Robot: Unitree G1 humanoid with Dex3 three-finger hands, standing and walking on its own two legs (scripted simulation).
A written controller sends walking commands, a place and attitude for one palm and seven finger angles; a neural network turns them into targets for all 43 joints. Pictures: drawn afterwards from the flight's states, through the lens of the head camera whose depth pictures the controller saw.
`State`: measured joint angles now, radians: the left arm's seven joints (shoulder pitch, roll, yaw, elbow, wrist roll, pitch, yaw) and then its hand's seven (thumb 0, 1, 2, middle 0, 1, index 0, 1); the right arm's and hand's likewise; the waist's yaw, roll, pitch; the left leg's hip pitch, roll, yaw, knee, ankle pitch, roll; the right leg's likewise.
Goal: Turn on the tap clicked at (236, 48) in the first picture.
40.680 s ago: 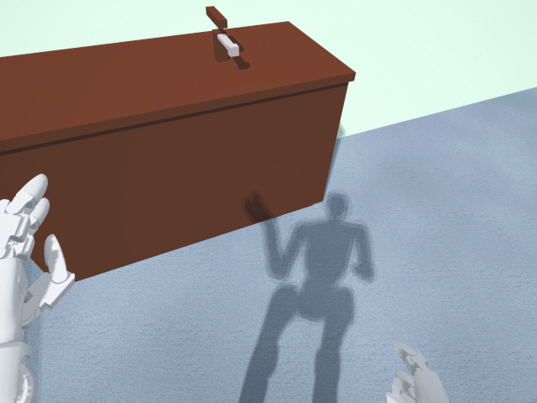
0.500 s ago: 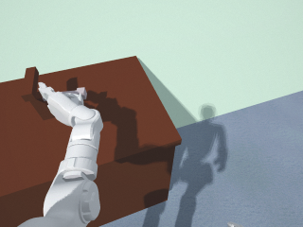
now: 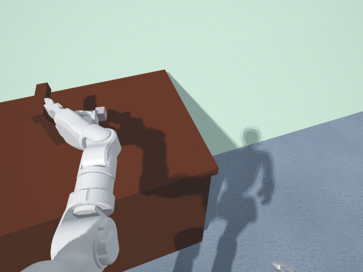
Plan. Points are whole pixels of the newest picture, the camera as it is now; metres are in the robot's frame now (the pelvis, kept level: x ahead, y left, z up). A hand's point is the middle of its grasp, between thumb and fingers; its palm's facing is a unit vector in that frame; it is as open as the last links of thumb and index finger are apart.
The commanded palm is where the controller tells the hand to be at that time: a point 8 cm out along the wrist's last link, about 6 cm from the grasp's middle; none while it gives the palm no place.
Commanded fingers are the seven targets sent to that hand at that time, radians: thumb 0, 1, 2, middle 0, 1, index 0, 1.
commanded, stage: lift the hand up off the lever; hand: left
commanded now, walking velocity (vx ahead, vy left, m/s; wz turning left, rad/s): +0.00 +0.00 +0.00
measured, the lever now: (100, 114) +0.50 +0.23 +0.08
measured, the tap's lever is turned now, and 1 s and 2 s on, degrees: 78 78 78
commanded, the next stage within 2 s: draw the hand back beside the body in 0.48 s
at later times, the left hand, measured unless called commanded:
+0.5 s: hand (96, 112) +0.43 +0.20 +0.15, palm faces +0.80 -0.59 -0.09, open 7.8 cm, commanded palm +0.38 +0.22 +0.16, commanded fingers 0.00 0.90 0.90 -0.15 -0.15 -0.15 -0.15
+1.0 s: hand (76, 145) +0.33 +0.21 +0.15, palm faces +0.32 -0.92 -0.23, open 7.7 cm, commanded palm +0.30 +0.24 +0.17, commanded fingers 0.00 0.90 0.90 -0.17 -0.22 -0.17 -0.22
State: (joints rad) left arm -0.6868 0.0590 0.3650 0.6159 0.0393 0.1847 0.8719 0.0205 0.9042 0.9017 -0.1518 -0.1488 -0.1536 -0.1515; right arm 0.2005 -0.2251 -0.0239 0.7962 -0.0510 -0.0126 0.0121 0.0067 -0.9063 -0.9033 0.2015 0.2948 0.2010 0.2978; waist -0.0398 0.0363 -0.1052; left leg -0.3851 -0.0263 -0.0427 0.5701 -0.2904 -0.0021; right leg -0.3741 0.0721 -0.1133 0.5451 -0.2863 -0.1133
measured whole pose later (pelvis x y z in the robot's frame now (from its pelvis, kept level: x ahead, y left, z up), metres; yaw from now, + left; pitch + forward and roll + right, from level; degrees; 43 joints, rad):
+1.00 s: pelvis +0.00 +0.00 +0.01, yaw -3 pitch -4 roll +1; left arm -0.08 0.31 0.18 0.11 -0.10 0.01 0.18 0.02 0.90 0.90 -0.17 -0.19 -0.17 -0.19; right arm 0.21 -0.27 -0.01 0.68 0.03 -0.01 -0.04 0.01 -0.91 -0.90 0.20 0.29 0.20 0.30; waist 0.01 0.06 0.03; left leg -0.09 -0.01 0.01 0.40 -0.24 0.01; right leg -0.09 0.10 -0.05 0.37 -0.22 -0.11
